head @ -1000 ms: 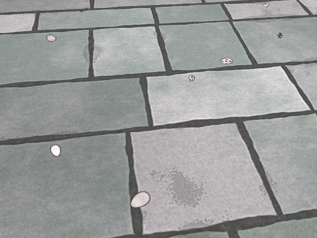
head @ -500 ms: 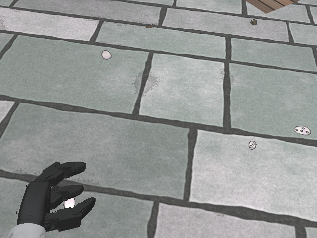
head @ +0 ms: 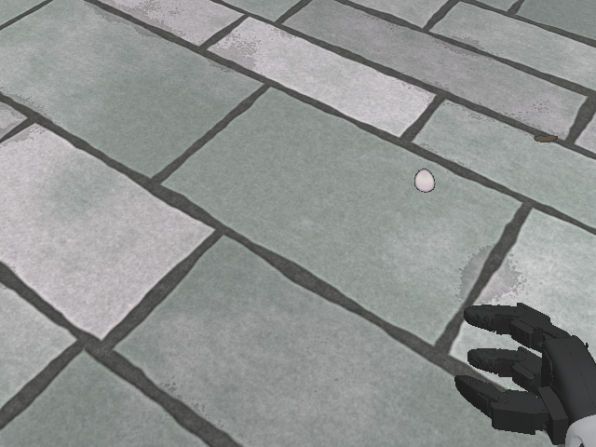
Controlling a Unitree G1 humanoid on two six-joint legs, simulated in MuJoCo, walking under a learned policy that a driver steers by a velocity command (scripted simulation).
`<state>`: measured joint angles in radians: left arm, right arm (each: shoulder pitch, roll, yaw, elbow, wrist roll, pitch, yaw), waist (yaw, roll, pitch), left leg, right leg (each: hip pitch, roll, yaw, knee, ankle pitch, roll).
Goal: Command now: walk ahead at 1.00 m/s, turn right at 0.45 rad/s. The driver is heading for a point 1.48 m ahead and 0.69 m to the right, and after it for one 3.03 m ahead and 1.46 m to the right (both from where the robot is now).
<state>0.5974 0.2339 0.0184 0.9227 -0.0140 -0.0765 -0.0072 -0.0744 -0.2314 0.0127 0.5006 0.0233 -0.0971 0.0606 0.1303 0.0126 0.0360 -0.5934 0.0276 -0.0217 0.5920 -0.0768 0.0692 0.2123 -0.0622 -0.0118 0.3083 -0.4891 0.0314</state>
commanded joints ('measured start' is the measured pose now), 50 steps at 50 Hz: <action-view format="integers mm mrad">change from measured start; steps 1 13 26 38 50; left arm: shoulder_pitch -10 -346 -126 -192 -370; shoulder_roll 63 61 253 191 125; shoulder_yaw -2 25 97 82 33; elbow -133 -257 -273 -239 -325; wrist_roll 30 -18 4 -26 -3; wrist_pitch -28 66 10 11 14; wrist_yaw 9 -17 -51 26 10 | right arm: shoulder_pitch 550 226 166 -110 368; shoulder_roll -362 -128 -201 -87 -156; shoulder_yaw -145 -100 -71 -66 -111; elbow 69 206 53 -25 139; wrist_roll -35 -41 29 -12 -45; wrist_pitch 4 -33 -95 -44 -19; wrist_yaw -50 -60 -43 -43 -41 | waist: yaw -298 -70 -39 -31 -194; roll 117 44 -125 -70 9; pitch -458 103 -122 38 -66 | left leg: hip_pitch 1201 362 -250 244 625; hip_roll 328 212 -63 -68 215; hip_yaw -463 155 -123 -45 -509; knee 34 -483 934 -44 -343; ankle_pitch -310 6 -345 216 -385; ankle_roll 121 56 3 -159 81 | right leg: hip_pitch -826 -944 -10 -606 -950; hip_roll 13 -141 -176 76 -3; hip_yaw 76 79 910 404 160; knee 892 819 -124 -67 1061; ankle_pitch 258 469 -229 226 178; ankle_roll -77 -53 -417 -253 -104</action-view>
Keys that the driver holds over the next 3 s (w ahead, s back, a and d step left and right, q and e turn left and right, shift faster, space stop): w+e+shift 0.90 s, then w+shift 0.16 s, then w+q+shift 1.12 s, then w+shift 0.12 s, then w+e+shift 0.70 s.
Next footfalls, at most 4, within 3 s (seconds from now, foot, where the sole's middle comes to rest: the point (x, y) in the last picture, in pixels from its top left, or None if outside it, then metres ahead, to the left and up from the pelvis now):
0.44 right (425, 404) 0.56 -0.17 -0.74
0.88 left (453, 242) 1.01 -0.25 -0.74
1.34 right None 1.01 -0.74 -0.74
1.78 left None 1.49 -0.80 -0.74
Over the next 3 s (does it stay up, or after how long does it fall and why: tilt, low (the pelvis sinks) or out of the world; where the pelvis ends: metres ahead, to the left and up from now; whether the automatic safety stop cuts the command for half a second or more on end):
stays up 2.26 -0.99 0.01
